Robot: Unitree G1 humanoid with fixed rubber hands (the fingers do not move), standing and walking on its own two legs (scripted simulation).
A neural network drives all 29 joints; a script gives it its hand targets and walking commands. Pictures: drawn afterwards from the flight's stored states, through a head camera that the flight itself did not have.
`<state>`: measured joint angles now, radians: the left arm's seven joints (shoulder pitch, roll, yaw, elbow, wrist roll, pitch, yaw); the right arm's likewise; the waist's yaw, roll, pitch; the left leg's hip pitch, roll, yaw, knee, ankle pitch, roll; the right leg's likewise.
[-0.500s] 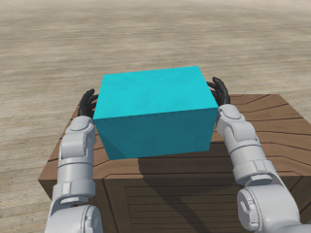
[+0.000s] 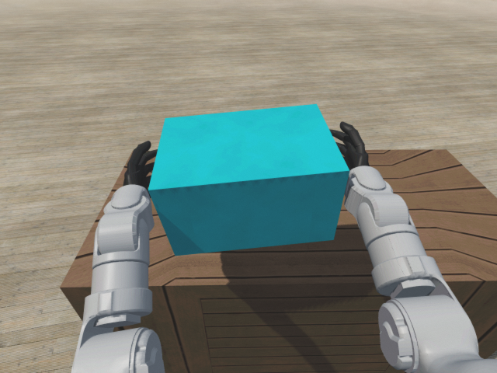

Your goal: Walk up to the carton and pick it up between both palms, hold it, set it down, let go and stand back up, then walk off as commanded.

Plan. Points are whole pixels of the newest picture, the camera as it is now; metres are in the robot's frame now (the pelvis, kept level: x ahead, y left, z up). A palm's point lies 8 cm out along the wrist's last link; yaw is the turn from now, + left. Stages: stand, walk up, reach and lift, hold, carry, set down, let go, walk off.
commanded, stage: hold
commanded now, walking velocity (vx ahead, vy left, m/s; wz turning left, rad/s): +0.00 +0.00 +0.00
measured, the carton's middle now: (247, 177) +0.38 +0.00 +0.18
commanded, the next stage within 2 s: set down in 0.14 s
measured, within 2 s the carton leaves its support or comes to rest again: neither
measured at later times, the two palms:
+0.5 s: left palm (137, 190) +0.36 +0.18 +0.18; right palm (353, 162) +0.38 -0.17 +0.21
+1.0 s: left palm (154, 211) +0.37 +0.17 +0.12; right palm (348, 184) +0.40 -0.18 +0.14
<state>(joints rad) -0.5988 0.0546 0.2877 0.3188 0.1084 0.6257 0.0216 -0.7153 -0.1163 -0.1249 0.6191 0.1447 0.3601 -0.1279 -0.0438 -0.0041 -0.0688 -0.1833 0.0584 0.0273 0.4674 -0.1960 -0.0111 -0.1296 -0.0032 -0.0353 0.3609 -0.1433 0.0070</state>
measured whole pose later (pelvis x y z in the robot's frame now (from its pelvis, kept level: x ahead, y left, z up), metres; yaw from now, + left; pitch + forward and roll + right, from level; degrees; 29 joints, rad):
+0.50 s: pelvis +0.00 +0.00 +0.00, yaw +0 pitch -6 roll -1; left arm -0.57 -0.01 0.37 0.30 0.19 0.52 -0.02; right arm -0.73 -0.07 -0.23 0.70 0.02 0.17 -0.04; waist -0.04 0.00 -0.06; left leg -0.15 0.05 0.03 0.44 -0.19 -0.01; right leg -0.11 -0.01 -0.04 0.36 -0.15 0.01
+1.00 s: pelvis +0.03 -0.01 +0.00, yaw +0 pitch -4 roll -1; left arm -0.42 -0.03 0.27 0.30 0.19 0.37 0.03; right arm -0.60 -0.08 -0.18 0.68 0.05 0.01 -0.02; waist -0.03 0.00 0.00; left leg -0.13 0.05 0.03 0.41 -0.20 -0.03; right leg -0.10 -0.01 -0.04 0.35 -0.18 0.01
